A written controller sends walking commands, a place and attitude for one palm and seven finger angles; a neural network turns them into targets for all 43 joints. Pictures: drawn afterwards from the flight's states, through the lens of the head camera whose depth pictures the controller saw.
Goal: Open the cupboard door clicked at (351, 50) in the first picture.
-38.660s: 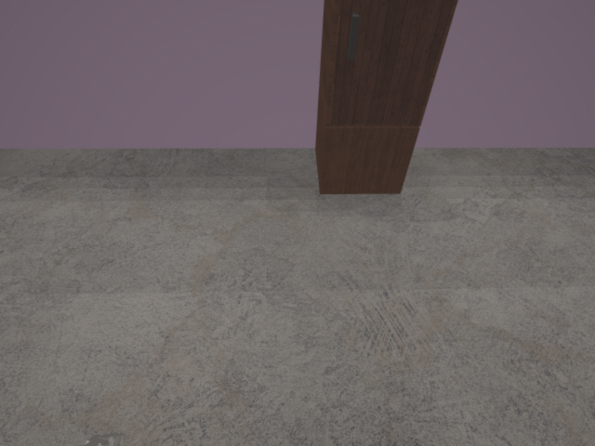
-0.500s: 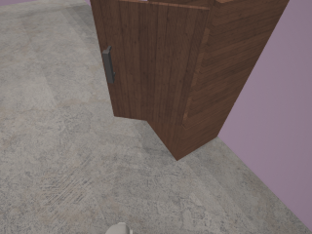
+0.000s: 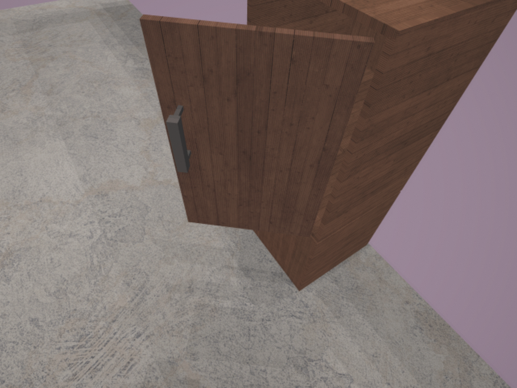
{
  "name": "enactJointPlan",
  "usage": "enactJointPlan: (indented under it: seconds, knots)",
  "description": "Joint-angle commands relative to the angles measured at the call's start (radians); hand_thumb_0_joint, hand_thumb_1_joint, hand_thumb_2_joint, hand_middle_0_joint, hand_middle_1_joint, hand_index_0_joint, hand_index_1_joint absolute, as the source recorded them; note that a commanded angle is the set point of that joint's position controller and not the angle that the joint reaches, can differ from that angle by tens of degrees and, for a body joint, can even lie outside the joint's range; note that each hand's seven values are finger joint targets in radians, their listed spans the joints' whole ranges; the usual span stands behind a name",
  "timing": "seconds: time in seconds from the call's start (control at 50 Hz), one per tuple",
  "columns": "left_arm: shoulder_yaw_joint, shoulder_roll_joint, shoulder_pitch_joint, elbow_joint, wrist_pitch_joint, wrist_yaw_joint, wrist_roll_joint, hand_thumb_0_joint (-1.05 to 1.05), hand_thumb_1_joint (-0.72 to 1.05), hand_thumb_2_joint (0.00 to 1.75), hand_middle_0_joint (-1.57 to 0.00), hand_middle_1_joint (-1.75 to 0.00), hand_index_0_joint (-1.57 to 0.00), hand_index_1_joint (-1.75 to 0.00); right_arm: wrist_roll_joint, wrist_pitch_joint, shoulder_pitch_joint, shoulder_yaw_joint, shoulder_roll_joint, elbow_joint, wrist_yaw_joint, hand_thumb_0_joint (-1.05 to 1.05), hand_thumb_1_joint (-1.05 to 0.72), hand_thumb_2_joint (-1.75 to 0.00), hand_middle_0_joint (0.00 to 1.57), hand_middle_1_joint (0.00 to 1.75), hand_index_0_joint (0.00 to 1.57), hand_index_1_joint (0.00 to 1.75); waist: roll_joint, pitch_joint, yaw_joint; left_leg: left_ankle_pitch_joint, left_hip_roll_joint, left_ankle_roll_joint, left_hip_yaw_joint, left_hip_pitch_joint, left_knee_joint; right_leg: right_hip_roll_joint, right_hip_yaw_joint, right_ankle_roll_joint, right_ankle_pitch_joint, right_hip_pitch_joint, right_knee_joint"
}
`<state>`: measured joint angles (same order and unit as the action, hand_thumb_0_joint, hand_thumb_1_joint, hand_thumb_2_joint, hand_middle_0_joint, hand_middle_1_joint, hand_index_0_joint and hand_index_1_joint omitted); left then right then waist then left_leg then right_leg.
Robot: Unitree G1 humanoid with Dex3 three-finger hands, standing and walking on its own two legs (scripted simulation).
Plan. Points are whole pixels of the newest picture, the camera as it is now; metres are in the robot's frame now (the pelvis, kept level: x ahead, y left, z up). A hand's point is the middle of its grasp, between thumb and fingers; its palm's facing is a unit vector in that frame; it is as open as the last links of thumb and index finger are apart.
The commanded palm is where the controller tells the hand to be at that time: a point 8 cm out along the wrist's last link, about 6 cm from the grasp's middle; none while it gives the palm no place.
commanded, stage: come to a stop and stand still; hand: left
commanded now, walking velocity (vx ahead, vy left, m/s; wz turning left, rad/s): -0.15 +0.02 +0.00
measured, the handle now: (181, 139) +0.57 +0.20 +0.02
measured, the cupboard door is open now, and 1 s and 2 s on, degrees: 49 49 49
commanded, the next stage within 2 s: look again from close up in 0.88 s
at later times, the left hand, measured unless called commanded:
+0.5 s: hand out of the picture +0.02 +0.21 -0.18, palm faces +0.03 -0.98 -0.22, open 7.4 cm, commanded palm none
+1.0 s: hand out of the picture -0.01 +0.21 -0.17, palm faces -0.03 -0.97 -0.23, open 7.4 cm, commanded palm none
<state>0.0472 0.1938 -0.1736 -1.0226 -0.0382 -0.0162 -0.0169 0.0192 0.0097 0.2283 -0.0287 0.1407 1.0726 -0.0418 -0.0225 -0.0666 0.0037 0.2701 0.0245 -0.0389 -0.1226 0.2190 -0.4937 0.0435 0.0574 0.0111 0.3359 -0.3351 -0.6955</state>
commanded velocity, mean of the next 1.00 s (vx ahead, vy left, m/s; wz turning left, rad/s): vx -0.02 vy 0.03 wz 0.00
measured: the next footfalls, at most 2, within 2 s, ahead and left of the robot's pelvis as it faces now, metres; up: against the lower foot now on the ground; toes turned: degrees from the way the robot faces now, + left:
right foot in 0.04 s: +0.04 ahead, -0.13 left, +0.00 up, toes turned -2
left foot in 0.38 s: +0.02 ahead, +0.11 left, +0.00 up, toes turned +2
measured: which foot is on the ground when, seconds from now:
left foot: down 0.00-0.08, up 0.10-0.36, down 0.38-1.00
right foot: up 0.00-0.02, down 0.04-1.00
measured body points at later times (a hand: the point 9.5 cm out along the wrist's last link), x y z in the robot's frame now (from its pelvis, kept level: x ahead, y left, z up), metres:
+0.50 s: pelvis -0.02 +0.02 -0.01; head -0.01 +0.03 +0.44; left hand +0.02 +0.26 -0.17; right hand +0.06 -0.22 -0.15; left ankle -0.02 +0.11 -0.74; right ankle +0.00 -0.13 -0.74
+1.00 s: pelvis -0.02 +0.03 +0.00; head +0.00 +0.01 +0.45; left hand -0.01 +0.26 -0.15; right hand +0.00 -0.21 -0.16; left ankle -0.02 +0.11 -0.74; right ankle +0.00 -0.13 -0.74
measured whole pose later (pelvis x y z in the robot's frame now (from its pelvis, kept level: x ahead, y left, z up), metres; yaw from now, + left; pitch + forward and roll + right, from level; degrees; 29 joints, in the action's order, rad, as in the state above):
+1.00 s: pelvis -0.02 +0.03 +0.00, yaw -2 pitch +0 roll +1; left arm -0.02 0.16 -0.30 -1.06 0.00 -0.02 -0.02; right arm 0.01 -0.01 0.27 0.00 0.21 1.03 -0.01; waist 0.03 -0.04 -0.01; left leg 0.26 -0.04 -0.06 -0.11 0.19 -0.45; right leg 0.07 -0.04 0.05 0.24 -0.27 -0.51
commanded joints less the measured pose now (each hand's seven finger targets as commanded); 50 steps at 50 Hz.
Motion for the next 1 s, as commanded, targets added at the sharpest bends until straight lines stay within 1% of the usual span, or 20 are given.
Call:
enactJointPlan:
  seconds: [0.0,0.02,0.04,0.06,0.08,0.14,0.2,0.28,0.32,0.34,0.36,0.38,0.4,0.44,0.46,0.5,0.6,0.66,0.76,0.98]
  knots:
    - [0.024,0.087,-0.115,0.041,0.010,-0.007,-0.003,0.00,0.90,0.90,-0.20,-0.30,-0.20,-0.30,-0.002,-0.003,0.042,-0.053,0.192,-0.047,-0.014,0.00,-0.90,-0.90,0.20,0.30,0.20,0.30,0.121,0.090,-0.022,-0.557,0.221,-0.050,0.166,-0.019,0.007,0.020,-0.037,-0.024,-0.299,0.134,0.197]
    - [0.027,0.121,-0.126,0.042,0.022,-0.011,-0.009,0.00,0.90,0.90,-0.20,-0.30,-0.20,-0.30,-0.008,0.000,0.058,-0.053,0.163,-0.055,-0.010,0.00,-0.90,-0.90,0.20,0.30,0.20,0.30,0.002,0.099,-0.019,-0.402,0.148,-0.002,0.111,0.035,-0.068,0.095,-0.124,-0.052,-0.569,0.188,0.226]
    - [0.030,0.166,-0.113,0.045,0.029,-0.014,-0.012,0.00,0.90,0.90,-0.20,-0.30,-0.20,-0.30,-0.015,0.005,0.077,-0.050,0.129,-0.059,-0.003,0.00,-0.90,-0.90,0.20,0.30,0.20,0.30,-0.117,0.124,-0.002,-0.128,0.054,0.048,0.030,0.105,-0.155,0.239,-0.228,-0.126,-0.788,0.226,0.227]
    - [0.027,0.181,-0.112,0.040,0.036,-0.014,-0.006,0.00,0.90,0.90,-0.20,-0.30,-0.20,-0.30,-0.018,0.016,0.066,-0.042,0.098,-0.064,0.005,0.00,-0.90,-0.90,0.20,0.30,0.20,0.30,-0.170,0.127,-0.013,0.235,-0.017,0.070,0.027,0.133,-0.298,0.329,-0.248,-0.205,-0.905,0.214,0.286]
    - [0.027,0.176,-0.105,0.043,0.039,-0.022,-0.006,0.00,0.90,0.90,-0.20,-0.30,-0.20,-0.30,-0.018,0.028,0.034,-0.041,0.091,-0.072,0.004,0.00,-0.90,-0.90,0.20,0.30,0.20,0.30,-0.179,0.152,-0.027,0.339,-0.020,0.065,0.089,0.163,-0.423,0.332,-0.263,-0.239,-0.948,0.237,0.292]
    - [0.028,0.153,-0.064,0.053,0.039,-0.036,-0.003,0.00,0.90,0.90,-0.20,-0.30,-0.20,-0.30,-0.016,0.035,-0.006,-0.038,0.102,-0.076,0.005,0.00,-0.90,-0.90,0.20,0.30,0.20,0.30,-0.161,0.128,-0.027,0.305,-0.014,0.079,0.133,0.257,-0.532,0.291,-0.216,-0.235,-1.025,0.305,0.265]
    - [0.035,0.170,-0.064,0.062,0.039,-0.033,-0.005,0.00,0.90,0.90,-0.20,-0.30,-0.20,-0.30,-0.017,0.032,-0.026,-0.033,0.100,-0.083,0.015,0.00,-0.90,-0.90,0.20,0.30,0.20,0.30,-0.156,0.138,-0.037,0.259,-0.021,0.097,0.111,0.230,-0.402,0.265,-0.184,-0.213,-0.962,0.332,0.263]
    - [0.038,0.185,-0.049,0.054,0.038,-0.029,-0.006,0.00,0.90,0.90,-0.20,-0.30,-0.20,-0.30,-0.016,0.026,0.004,-0.030,0.094,-0.074,0.021,0.00,-0.90,-0.90,0.20,0.30,0.20,0.30,-0.141,0.135,-0.023,0.139,-0.035,0.096,0.074,0.109,-0.138,0.242,-0.185,-0.182,-0.788,0.288,0.252]
    - [0.033,0.170,-0.020,0.050,0.036,-0.025,0.000,0.00,0.90,0.90,-0.20,-0.30,-0.20,-0.30,-0.015,0.016,0.063,-0.028,0.091,-0.053,0.023,0.00,-0.90,-0.90,0.20,0.30,0.20,0.30,-0.134,0.129,0.011,-0.063,-0.029,0.084,0.074,-0.067,0.071,0.198,-0.159,-0.118,-0.539,0.159,0.225]
    - [0.026,0.141,-0.020,0.058,0.032,-0.019,0.008,0.00,0.90,0.90,-0.20,-0.30,-0.20,-0.30,-0.010,0.007,0.076,-0.032,0.131,-0.052,0.021,0.00,-0.90,-0.90,0.20,0.30,0.20,0.30,-0.026,0.132,0.013,-0.154,0.033,0.060,0.123,-0.145,0.113,0.143,-0.126,-0.073,-0.372,0.082,0.184]
    - [0.003,0.138,-0.095,0.057,0.048,-0.060,0.012,0.00,0.90,0.90,-0.20,-0.30,-0.20,-0.30,-0.017,-0.007,-0.001,-0.051,0.199,-0.145,0.023,0.00,-0.90,-0.90,0.20,0.30,0.20,0.30,0.227,0.224,0.005,-0.245,0.099,0.060,0.085,-0.106,-0.041,0.125,-0.119,-0.060,-0.445,0.160,0.152]
    - [0.002,0.155,-0.063,0.097,0.044,-0.054,0.005,0.00,0.90,0.90,-0.20,-0.30,-0.20,-0.30,-0.004,-0.005,0.006,-0.040,0.158,-0.183,0.026,0.00,-0.90,-0.90,0.20,0.30,0.20,0.30,0.250,0.214,0.009,-0.190,0.089,0.033,0.122,-0.020,-0.021,0.112,-0.109,-0.071,-0.283,0.151,0.125]
    - [0.007,0.136,-0.077,0.096,0.044,-0.048,0.001,0.00,0.90,0.90,-0.20,-0.30,-0.20,-0.30,0.002,-0.001,-0.009,-0.029,0.156,-0.190,0.026,0.00,-0.90,-0.90,0.20,0.30,0.20,0.30,0.209,0.165,-0.012,-0.130,0.096,0.019,0.115,0.020,-0.025,0.103,-0.118,-0.075,-0.181,0.109,0.162]
    - [-0.006,0.124,-0.047,0.100,0.023,-0.035,-0.011,0.00,0.90,0.90,-0.20,-0.30,-0.20,-0.30,0.005,-0.007,0.000,-0.021,0.156,-0.220,0.030,0.00,-0.90,-0.90,0.20,0.30,0.20,0.30,0.258,0.031,0.003,-0.084,0.124,-0.009,0.232,0.117,0.108,0.023,-0.024,-0.050,-0.011,0.054,0.109]
    - [-0.012,0.104,-0.063,0.097,0.016,-0.028,-0.014,0.00,0.90,0.90,-0.20,-0.30,-0.20,-0.30,0.003,-0.009,-0.002,-0.022,0.183,-0.226,0.026,0.00,-0.90,-0.90,0.20,0.30,0.20,0.30,0.241,-0.023,-0.006,-0.046,0.155,-0.026,0.272,0.156,0.174,-0.009,-0.007,-0.037,0.031,0.042,0.083]
    - [-0.024,0.081,-0.096,0.084,0.014,-0.019,-0.013,0.00,0.90,0.90,-0.20,-0.30,-0.20,-0.30,0.001,-0.014,-0.014,-0.019,0.196,-0.242,0.021,0.00,-0.90,-0.90,0.20,0.30,0.20,0.30,0.145,-0.076,-0.020,0.079,0.162,-0.045,0.287,0.204,0.223,-0.007,-0.013,-0.035,0.013,0.045,0.081]
    - [-0.032,0.092,-0.133,0.065,0.026,-0.008,-0.009,0.00,0.90,0.90,-0.20,-0.30,-0.20,-0.30,0.000,-0.022,0.005,-0.012,0.191,-0.232,0.025,0.00,-0.90,-0.90,0.20,0.30,0.20,0.30,0.046,-0.033,-0.019,0.230,0.111,-0.026,0.258,0.152,0.242,0.008,-0.071,-0.038,-0.050,0.055,0.168]
    - [-0.031,0.090,-0.139,0.065,0.034,-0.008,-0.010,0.00,0.90,0.90,-0.20,-0.30,-0.20,-0.30,0.000,-0.027,0.018,-0.013,0.193,-0.218,0.026,0.00,-0.90,-0.90,0.20,0.30,0.20,0.30,-0.024,0.003,-0.014,0.198,0.103,-0.027,0.246,0.111,0.231,0.018,-0.091,-0.038,-0.063,0.055,0.193]
    - [-0.033,0.101,-0.150,0.049,0.043,-0.006,-0.008,0.00,0.90,0.90,-0.20,-0.30,-0.20,-0.30,0.000,-0.039,0.025,-0.006,0.191,-0.183,0.026,0.00,-0.90,-0.90,0.20,0.30,0.20,0.30,0.037,0.025,-0.013,0.132,0.093,-0.022,0.224,0.061,0.234,0.033,-0.109,-0.038,-0.093,0.050,0.214]
    - [-0.040,0.098,-0.145,-0.008,0.053,-0.011,0.000,0.00,0.90,0.90,-0.20,-0.30,-0.20,-0.30,-0.007,-0.050,0.056,0.011,0.164,-0.086,0.019,0.00,-0.90,-0.90,0.20,0.30,0.20,0.30,0.009,0.036,-0.009,-0.083,0.080,-0.009,0.157,-0.004,0.174,0.059,-0.130,-0.032,-0.195,0.088,0.251]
